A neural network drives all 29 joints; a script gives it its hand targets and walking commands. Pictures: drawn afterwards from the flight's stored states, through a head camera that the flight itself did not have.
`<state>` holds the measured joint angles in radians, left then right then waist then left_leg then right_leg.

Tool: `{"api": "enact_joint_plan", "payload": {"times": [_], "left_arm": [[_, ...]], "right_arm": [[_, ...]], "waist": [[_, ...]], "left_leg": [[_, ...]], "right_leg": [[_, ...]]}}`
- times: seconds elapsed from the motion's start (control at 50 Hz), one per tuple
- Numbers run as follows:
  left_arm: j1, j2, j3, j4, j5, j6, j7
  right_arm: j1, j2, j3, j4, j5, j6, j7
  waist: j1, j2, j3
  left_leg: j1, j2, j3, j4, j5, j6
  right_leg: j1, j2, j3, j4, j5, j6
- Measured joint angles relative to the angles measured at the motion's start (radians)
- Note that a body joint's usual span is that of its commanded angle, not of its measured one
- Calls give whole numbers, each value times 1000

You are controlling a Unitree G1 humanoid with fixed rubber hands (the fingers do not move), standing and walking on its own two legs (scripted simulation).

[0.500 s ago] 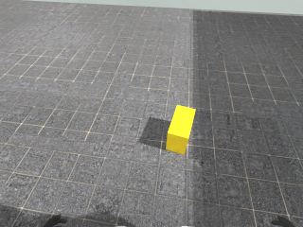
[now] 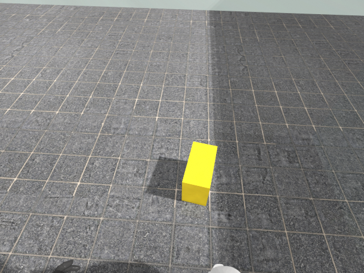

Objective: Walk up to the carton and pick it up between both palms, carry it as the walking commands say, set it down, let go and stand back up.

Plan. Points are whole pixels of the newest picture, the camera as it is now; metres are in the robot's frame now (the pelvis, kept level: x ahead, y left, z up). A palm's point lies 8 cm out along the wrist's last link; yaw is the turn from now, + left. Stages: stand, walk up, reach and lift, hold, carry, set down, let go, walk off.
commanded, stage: walk up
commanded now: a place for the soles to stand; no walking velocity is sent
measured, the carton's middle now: (199, 173) +0.72 -0.08 -0.64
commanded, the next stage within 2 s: none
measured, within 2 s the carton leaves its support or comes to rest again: neither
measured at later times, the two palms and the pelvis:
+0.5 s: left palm (75, 228) +0.24 +0.28 -0.08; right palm out of the picture +0.14 -0.36 -0.05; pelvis +0.14 -0.01 +0.01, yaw -2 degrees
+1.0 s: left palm (107, 189) +0.33 +0.22 -0.07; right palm (363, 218) +0.26 -0.42 -0.07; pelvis +0.21 -0.08 +0.01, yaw -6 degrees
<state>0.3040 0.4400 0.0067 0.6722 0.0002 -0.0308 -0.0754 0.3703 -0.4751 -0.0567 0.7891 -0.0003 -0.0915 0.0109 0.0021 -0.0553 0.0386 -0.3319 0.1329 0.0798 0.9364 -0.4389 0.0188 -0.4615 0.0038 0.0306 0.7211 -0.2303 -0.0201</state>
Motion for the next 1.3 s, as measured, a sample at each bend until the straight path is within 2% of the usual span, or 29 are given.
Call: {"api": "enact_joint_plan", "payload": {"times": [0.04, 0.1, 0.2, 0.24, 0.26, 0.3, 0.36, 0.42, 0.5, 0.58, 0.6, 0.62, 0.64, 0.68, 0.74, 0.82, 0.96, 1.04, 1.08, 1.14, 1.2, 1.3], "left_arm": [[1, 0, 0, -1, 0, -1, 5], [2, 0, 0, -1, 0, -1, 13], [4, -1, 0, -1, 0, 0, 12], [4, -1, 0, -1, 0, 6, 9], [4, -1, 0, -1, 0, 9, 9], [3, -1, 0, 1, 0, 19, 10], [3, -1, 0, -1, 0, 26, 13], [3, -1, 0, -1, 0, 26, 4], [4, 0, -1, -1, 0, 26, -9], [4, 0, 0, -1, 0, 26, -14], [4, 1, 0, -1, 0, 23, -11], [4, 1, 0, -1, 0, 20, -5], [3, 0, 0, 0, 0, 19, 1], [3, 0, 0, -1, 0, 19, 12], [3, 0, 0, -1, 0, 19, 29], [4, 0, 0, -1, 0, 19, 48], [4, 0, 0, -1, 0, 19, 63], [2, 0, 0, -1, 0, 25, 64], [-2, 0, 0, 0, 0, 32, 64], [-2, 0, -1, 1, 0, 34, 61], [-2, 0, 0, 2, 0, 34, 59], [-3, 0, 0, 2, 0, 34, 58]], "right_arm": [[-39, 5, 11, -1, 0, 2, 0], [-92, 6, 11, -2, 0, 2, 0], [-118, 5, 0, -2, 0, 2, 0], [-106, 5, -7, -2, 0, 2, 0], [-91, 1, -10, -2, 0, -4, -1], [-56, 1, -12, 1, 0, -15, -7], [3, 11, -1, 4, 0, -15, -11], [45, 9, -2, 4, 0, -15, -12], [68, 0, -6, 4, 0, -15, -13], [55, -12, -9, 3, 0, -15, -14], [49, -15, -9, 3, 0, -15, -14], [36, -16, -9, 4, 0, -12, -15], [16, -12, -6, 4, 0, -3, -17], [-23, 3, 9, 4, 0, 13, -23], [-63, 11, 19, 3, 0, 14, -26], [-94, 10, 20, 3, 0, 23, -26], [-101, 12, 20, 9, 0, 45, -26], [-102, 15, 20, 11, 0, 45, -26], [-103, 19, 27, 15, 0, 45, -25], [-120, 22, 41, 15, 0, 47, -25], [-150, 23, 41, 15, 0, 48, -26], [-176, 23, 39, 15, 0, 55, -25]], "waist": [[-1, 2, -1], [-2, 8, -1], [-3, 15, -1], [-3, 15, -2], [-4, 17, -3], [-4, 8, 2], [-3, -7, 1], [-3, -8, 1], [-2, -8, 0], [-2, -6, 0], [-1, -5, 3], [-1, -1, 9], [-1, 1, 14], [0, 1, 13], [-2, 4, 13], [-2, 13, 12], [-3, 15, 12], [-3, 21, 13], [-2, 19, 15], [-2, 20, 14], [-2, 21, 15], [-2, 23, 15]], "left_leg": [[-59, -22, -14, 101, -8, 11], [-116, -43, -15, 95, -10, 12], [-129, -62, -17, -67, -2, 12], [-108, -71, -17, -176, 53, 12], [-78, -78, -18, -255, 77, 15], [-66, -80, -12, -276, 182, 6], [-24, -75, -2, -288, 151, 0], [22, -63, -1, -325, 136, -2], [61, -50, 1, -333, 104, -12], [86, -39, 15, -319, 64, -35], [86, -34, 17, -293, 46, -36], [73, -24, 16, -235, 30, -27], [50, -22, 8, -147, 15, -17], [-6, -34, -9, 14, -26, -2], [-60, -60, -13, 83, -41, 6], [-95, -65, -14, 59, -39, 6], [-88, -80, -14, -118, -7, 6], [-31, -92, -16, -299, 140, 14], [-30, -92, -16, -295, 185, 6], [-31, -89, -15, -293, 173, 3], [-30, -86, -13, -277, 163, -5], [-31, -86, -14, -262, 128, -2]], "right_leg": [[38, 3, 0, -11, -33, -5], [87, 6, -1, -43, -47, -7], [129, 17, -2, -69, -72, -12], [128, 22, -3, -65, -88, -12], [123, 24, -4, -45, -105, -12], [76, 25, -1, 94, -144, -12], [6, 25, 0, 244, -149, -12], [-42, 13, 1, 249, -150, -12], [-72, -11, 2, 194, -146, -12], [-55, -23, 2, 38, -105, -12], [-34, -23, 2, -18, -72, -12], [-27, -17, 0, -25, 12, -11], [-27, -7, 0, 2, 23, -12], [-6, 9, 1, 9, -10, -22], [42, 16, 0, -29, -25, -37], [81, 34, -1, -68, -18, -46], [88, 51, -1, -74, -27, -51], [75, 58, -1, -49, -42, -42], [76, 58, 0, -30, -73, -39], [89, 57, 0, -25, -132, -39], [100, 56, 0, -46, -48, -37], [103, 56, 0, -39, -68, -35]]}}
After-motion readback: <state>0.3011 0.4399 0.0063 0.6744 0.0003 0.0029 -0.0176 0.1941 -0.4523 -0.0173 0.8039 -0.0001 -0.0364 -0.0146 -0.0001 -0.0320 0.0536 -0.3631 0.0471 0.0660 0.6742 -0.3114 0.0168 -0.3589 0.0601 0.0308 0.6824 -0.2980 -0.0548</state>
